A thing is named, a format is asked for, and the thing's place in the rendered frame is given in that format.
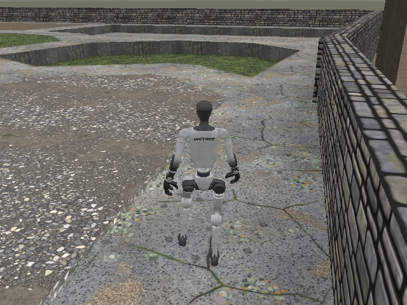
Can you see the robot right hand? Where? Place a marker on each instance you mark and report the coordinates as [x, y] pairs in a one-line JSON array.
[[230, 174]]

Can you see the robot left upper arm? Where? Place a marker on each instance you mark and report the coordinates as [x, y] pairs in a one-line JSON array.
[[180, 145]]

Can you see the robot left hand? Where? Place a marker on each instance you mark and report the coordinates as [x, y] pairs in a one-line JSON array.
[[166, 186]]

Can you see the right robot shin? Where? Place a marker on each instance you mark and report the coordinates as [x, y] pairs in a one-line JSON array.
[[216, 234]]

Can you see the robot right forearm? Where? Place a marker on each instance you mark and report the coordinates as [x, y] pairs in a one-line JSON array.
[[233, 165]]

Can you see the robot head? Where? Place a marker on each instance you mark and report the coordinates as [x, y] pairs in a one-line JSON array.
[[204, 109]]

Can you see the robot left forearm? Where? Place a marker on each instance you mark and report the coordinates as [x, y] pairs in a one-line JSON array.
[[172, 170]]

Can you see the robot right upper arm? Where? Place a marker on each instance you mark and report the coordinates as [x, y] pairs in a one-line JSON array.
[[223, 134]]

